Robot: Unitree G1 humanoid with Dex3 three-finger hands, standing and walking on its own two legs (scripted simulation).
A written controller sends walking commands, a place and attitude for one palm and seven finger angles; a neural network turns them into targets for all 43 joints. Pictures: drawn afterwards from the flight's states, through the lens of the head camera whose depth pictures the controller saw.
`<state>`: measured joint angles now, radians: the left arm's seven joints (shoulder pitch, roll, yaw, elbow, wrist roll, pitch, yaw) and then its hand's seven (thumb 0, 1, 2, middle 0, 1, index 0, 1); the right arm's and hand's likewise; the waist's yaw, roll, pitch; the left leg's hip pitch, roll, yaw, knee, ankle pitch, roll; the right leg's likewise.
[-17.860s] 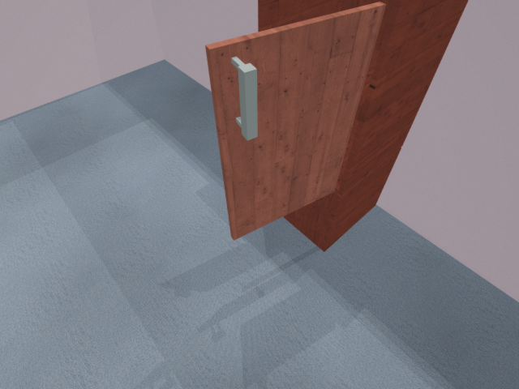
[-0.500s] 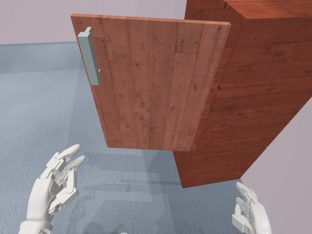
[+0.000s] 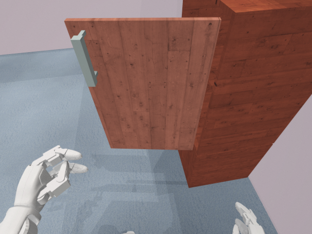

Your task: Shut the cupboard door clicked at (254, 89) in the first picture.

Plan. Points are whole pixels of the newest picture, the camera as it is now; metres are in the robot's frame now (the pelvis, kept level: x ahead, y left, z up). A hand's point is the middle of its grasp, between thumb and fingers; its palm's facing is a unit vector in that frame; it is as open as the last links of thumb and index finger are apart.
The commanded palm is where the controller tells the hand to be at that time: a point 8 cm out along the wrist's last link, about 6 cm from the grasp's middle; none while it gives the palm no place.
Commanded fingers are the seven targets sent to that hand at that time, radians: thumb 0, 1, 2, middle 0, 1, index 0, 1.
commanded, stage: raise the hand and make a fist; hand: left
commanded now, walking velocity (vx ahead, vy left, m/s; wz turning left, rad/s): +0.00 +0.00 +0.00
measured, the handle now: (87, 59) +0.52 +0.21 +0.20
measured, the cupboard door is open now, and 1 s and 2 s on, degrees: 78 78 78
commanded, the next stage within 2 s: bring the fist close to the handle in 1.10 s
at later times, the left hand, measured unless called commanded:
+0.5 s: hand (40, 154) +0.24 +0.23 +0.17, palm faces +0.02 -1.00 -0.06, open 3.1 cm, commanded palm +0.21 +0.27 +0.17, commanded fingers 0.00 0.90 0.90 -1.30 -1.50 -1.30 -1.50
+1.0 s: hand (49, 155) +0.23 +0.20 +0.19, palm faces +0.01 -1.00 -0.07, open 3.1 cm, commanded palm +0.20 +0.25 +0.20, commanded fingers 0.00 0.90 0.90 -1.30 -1.50 -1.30 -1.50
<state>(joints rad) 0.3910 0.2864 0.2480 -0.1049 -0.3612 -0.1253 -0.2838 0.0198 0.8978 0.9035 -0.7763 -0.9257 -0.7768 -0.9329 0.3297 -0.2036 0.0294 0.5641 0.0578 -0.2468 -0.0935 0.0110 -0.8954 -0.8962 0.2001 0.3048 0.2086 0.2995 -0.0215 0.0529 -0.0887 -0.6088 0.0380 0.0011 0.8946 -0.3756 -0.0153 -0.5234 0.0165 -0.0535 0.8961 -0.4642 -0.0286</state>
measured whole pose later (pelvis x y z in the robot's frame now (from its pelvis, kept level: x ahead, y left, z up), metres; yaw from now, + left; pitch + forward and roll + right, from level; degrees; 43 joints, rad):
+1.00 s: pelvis +0.00 +0.01 +0.04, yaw +1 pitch -4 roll +0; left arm 0.25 0.30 0.23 -0.30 -0.31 0.19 -0.24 0.02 0.90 0.90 -1.30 -1.50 -1.30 -1.50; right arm 0.24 -0.25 0.07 0.61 0.08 -0.26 -0.08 0.01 -0.90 -0.90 0.20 0.30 0.21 0.30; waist 0.04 0.05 -0.03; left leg -0.25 0.01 0.00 0.56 -0.23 0.00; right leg -0.16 0.00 -0.06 0.55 -0.32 -0.02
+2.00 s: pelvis +0.03 +0.01 +0.04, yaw +1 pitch -1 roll +0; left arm -0.31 0.28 0.18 0.20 -0.23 0.18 -0.15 0.02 0.90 0.90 -1.30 -1.50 -1.30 -1.50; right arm 0.19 -0.25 0.06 0.66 0.07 -0.18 -0.08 0.01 -0.90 -0.90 0.20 0.30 0.21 0.30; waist 0.01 0.04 -0.02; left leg -0.28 0.00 0.01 0.56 -0.27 0.00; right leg -0.20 -0.01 -0.04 0.56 -0.35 -0.01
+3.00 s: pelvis +0.03 +0.01 +0.04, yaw +0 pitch +2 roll +0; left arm -0.68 0.34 0.21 0.72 -0.20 0.00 -0.21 0.02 0.90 0.90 -1.30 -1.50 -1.30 -1.50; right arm 0.24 -0.27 0.03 0.67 0.08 -0.10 -0.07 0.01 -0.90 -0.90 0.20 0.30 0.21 0.30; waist -0.05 0.03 -0.03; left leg -0.34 0.01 0.02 0.57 -0.26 0.00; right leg -0.26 0.00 -0.04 0.58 -0.35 -0.02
